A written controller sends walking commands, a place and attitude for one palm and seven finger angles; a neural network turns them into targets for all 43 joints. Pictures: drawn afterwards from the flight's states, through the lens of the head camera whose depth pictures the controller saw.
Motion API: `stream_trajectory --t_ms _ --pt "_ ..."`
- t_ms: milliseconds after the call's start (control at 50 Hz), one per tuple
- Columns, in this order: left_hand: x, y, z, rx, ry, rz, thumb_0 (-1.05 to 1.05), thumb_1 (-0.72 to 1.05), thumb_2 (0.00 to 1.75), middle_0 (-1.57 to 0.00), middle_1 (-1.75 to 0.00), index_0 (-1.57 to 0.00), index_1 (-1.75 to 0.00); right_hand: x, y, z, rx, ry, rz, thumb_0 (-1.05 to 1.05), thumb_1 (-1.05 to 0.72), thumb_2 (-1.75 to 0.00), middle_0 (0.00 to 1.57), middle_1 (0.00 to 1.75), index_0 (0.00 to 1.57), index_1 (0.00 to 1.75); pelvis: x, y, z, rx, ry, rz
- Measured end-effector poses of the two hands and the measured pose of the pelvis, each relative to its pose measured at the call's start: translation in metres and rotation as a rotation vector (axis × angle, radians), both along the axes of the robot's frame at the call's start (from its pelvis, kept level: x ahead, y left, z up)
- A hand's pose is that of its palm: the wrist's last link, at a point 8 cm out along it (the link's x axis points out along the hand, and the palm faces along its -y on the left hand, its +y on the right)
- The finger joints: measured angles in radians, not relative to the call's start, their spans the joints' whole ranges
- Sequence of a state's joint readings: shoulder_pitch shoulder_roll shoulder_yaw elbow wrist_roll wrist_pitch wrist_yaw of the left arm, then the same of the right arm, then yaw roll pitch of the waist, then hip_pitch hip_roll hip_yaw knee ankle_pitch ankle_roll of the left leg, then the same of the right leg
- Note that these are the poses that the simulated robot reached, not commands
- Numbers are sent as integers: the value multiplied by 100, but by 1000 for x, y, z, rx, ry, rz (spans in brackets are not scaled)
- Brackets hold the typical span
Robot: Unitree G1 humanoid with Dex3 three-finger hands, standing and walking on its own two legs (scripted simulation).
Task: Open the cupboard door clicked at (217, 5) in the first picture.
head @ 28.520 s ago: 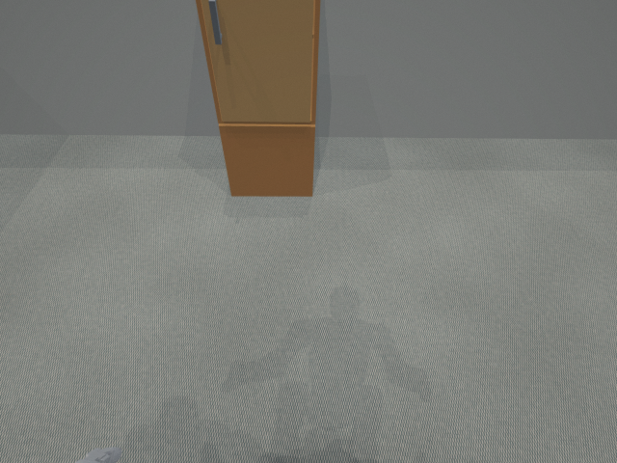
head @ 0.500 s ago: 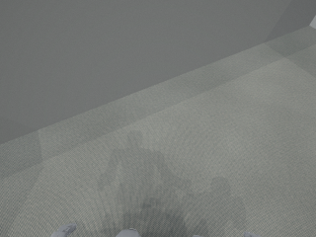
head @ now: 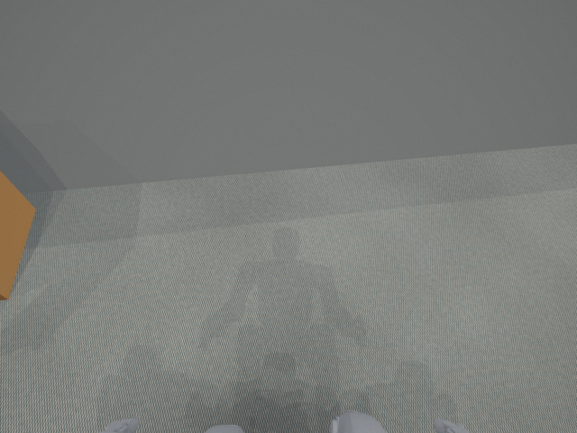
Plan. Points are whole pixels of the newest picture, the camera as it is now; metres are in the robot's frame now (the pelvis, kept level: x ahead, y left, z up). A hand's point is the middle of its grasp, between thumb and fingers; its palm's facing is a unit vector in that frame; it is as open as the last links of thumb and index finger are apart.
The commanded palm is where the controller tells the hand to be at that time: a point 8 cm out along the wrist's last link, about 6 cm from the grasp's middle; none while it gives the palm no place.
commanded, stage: turn to face it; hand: left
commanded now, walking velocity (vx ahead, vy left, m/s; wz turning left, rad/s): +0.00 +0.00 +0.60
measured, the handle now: out of the picture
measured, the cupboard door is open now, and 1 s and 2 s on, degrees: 52 52 52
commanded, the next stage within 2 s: take the last steps up to it in 1.64 s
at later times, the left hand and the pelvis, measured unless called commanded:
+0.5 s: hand out of the picture +0.00 +0.19 -0.18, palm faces +0.33 -0.92 -0.22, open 7.3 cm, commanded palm none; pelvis +0.00 -0.02 -0.01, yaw +19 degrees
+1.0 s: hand out of the picture -0.03 +0.14 -0.15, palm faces +0.58 -0.77 -0.25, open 7.3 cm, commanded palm none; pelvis +0.02 -0.06 +0.01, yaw +37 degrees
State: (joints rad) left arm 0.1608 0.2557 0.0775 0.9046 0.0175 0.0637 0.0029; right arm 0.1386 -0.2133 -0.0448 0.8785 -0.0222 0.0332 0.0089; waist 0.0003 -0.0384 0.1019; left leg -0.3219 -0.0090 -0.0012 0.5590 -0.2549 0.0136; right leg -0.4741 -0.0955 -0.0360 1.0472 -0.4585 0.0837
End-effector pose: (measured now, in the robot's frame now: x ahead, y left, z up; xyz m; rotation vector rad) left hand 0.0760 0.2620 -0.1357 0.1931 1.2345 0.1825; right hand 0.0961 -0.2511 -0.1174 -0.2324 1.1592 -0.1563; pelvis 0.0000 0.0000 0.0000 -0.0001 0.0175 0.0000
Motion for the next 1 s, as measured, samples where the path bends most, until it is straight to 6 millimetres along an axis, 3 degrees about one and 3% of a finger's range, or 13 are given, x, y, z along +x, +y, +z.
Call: stream_trajectory --t_ms 160,280,400,520,700,820,920,1000 --pt "6 -15 19 68 -111 44 1 91 90 -20 -29 -20 -30 -9 -25 -23 43 82 32 1 -90 -89 20 30 20 30 0 -31 -6 10 14 96" --pt "-25 -36 25 61 -79 116 0 91 90 -20 -29 -20 -30 12 -37 -20 40 106 90 1 -91 -89 20 30 20 30 -1 -38 2 24 -12 181" --pt "-63 -45 11 -2 -31 209 1 91 89 -20 -29 -21 -30 50 -18 -6 28 70 201 1 -91 -89 19 30 19 30 1 -36 5 42 -10 263" --pt "-103 -28 -16 -28 26 326 1 91 89 -20 -30 -21 -30 87 13 -6 -12 -19 336 1 -91 -89 20 30 19 30 -2 -24 -12 14 2 345" --pt "-107 -23 10 34 -25 425 1 91 90 -20 -29 -20 -30 90 18 -7 5 38 427 1 -91 -89 20 30 20 30 1 -40 1 -1 8 441" --pt "-109 -43 20 99 -81 468 1 91 90 -20 -29 -20 -30 107 5 -28 38 77 463 1 -90 -89 20 30 20 30 11 -63 -7 12 4 520" --pt "-127 -71 24 68 -49 539 0 91 90 -20 -29 -21 -30 128 9 -18 34 90 516 1 -91 -89 20 30 20 30 16 -66 3 28 -8 593" --pt "-144 -88 18 19 -28 601 1 91 89 -20 -29 -21 -30 145 27 -7 26 80 581 1 -91 -89 19 30 19 30 19 -64 7 41 0 650"
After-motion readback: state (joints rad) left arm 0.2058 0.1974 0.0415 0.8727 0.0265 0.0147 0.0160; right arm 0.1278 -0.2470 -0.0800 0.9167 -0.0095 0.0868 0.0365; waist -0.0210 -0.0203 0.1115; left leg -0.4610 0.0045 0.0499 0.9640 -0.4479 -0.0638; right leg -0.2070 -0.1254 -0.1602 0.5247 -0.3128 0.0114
